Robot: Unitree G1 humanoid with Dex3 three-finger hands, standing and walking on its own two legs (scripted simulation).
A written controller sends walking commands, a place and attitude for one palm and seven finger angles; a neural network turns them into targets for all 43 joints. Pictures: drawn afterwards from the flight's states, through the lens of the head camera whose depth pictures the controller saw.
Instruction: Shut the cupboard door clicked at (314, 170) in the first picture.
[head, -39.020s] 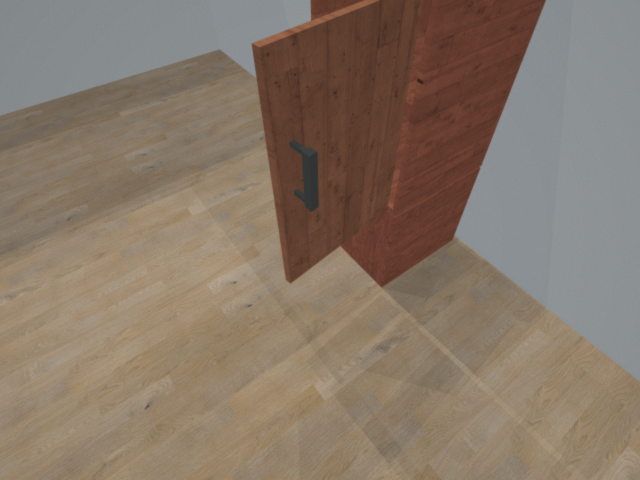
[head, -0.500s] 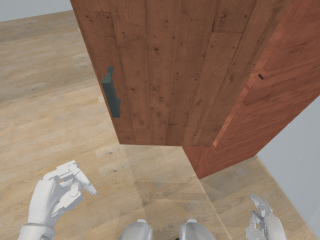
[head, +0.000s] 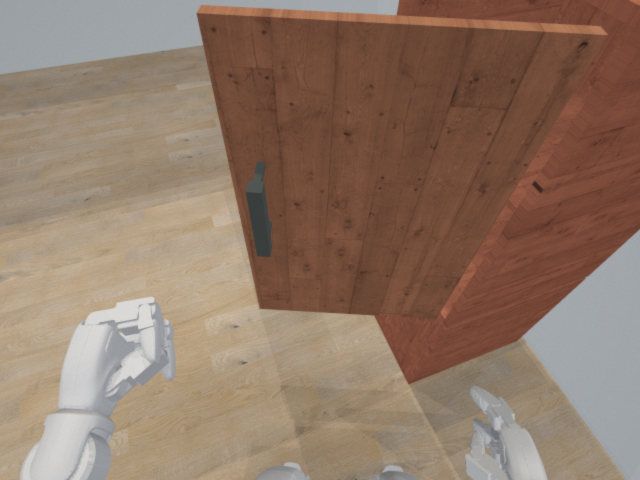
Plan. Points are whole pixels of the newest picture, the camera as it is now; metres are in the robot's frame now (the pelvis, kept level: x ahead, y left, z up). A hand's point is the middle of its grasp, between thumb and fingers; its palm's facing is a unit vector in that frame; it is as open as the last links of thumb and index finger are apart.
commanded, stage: raise the hand and make a fist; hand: left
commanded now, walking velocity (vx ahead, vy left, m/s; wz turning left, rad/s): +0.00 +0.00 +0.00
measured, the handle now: (262, 211) +0.44 +0.13 +0.07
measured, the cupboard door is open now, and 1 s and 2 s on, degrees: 67 67 67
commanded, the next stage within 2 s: bring the fist close to the handle in 0.34 s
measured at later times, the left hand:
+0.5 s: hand (202, 374) +0.22 +0.15 +0.06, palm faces +0.02 -1.00 -0.03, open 3.1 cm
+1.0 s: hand (236, 311) +0.29 +0.13 +0.07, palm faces +0.05 -1.00 -0.04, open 3.1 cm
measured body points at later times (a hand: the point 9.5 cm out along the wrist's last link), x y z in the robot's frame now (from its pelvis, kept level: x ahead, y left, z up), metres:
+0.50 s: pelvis +0.00 -0.03 +0.00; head +0.04 -0.03 +0.45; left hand +0.21 +0.20 +0.06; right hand +0.18 -0.26 -0.07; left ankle -0.01 +0.05 -0.68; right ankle +0.03 -0.12 -0.68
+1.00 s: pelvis +0.00 -0.05 +0.00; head +0.05 -0.06 +0.45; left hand +0.28 +0.18 +0.08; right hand +0.15 -0.29 -0.09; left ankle -0.01 +0.05 -0.67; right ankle +0.03 -0.12 -0.68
